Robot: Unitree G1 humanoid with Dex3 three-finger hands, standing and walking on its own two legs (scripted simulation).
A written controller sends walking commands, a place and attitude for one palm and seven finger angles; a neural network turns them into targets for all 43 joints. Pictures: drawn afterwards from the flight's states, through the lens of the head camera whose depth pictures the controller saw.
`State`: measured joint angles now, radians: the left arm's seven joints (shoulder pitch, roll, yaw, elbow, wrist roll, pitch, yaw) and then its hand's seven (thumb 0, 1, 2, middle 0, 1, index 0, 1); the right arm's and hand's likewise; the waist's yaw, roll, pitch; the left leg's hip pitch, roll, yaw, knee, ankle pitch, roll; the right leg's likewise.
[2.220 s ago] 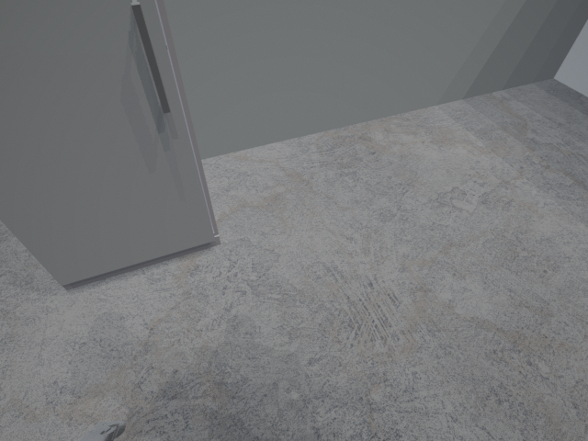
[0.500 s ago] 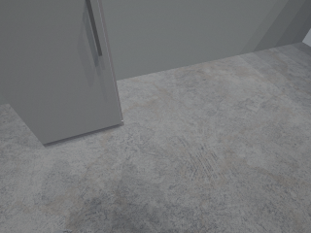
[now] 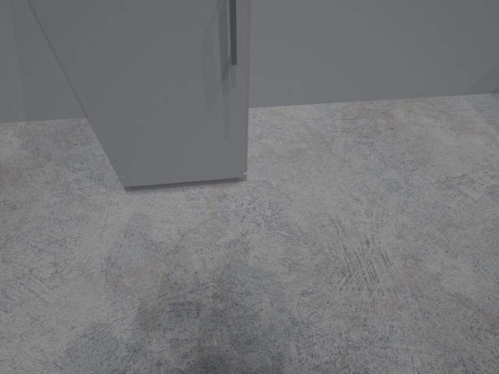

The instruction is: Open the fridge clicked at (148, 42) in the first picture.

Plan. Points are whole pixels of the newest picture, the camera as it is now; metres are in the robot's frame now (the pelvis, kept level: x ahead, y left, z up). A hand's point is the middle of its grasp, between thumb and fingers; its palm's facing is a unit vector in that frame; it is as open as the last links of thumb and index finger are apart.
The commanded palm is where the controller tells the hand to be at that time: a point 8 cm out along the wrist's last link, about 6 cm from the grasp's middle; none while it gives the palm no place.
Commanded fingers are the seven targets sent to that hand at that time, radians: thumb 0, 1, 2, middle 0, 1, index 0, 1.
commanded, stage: walk to a spot facing it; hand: right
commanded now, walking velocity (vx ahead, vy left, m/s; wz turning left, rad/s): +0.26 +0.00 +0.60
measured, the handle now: (232, 18) +1.00 +0.07 +0.08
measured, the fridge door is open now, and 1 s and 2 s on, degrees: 0 0 0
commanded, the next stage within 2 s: turn to face it in 1.18 s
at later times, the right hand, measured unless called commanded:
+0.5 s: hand (341, 317) +0.25 -0.18 -0.17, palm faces -0.34 +0.92 -0.17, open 7.4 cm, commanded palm none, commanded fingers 0.00 -0.90 -0.90 0.20 0.30 0.20 0.30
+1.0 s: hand (311, 259) +0.39 -0.14 -0.19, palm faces -0.51 +0.85 -0.17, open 7.4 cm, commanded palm none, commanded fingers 0.00 -0.90 -0.90 0.20 0.30 0.20 0.30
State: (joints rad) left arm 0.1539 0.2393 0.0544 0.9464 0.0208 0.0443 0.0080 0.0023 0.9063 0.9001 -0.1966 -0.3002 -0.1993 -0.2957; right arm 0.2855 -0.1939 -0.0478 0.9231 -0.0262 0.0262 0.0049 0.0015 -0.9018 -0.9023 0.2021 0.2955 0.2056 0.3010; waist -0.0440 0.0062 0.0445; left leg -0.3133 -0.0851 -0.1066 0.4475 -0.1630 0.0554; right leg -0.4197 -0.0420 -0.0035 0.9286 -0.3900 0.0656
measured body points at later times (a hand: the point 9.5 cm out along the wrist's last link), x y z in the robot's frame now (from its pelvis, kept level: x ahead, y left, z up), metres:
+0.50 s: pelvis +0.08 -0.03 -0.01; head +0.13 -0.04 +0.44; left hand -0.06 +0.17 -0.14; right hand +0.27 -0.23 -0.16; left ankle +0.14 +0.14 -0.69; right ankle -0.01 -0.14 -0.74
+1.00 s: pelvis +0.22 -0.01 -0.02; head +0.26 -0.03 +0.43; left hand +0.18 +0.25 -0.13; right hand +0.41 -0.18 -0.18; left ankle +0.15 +0.11 -0.72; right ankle +0.30 -0.08 -0.74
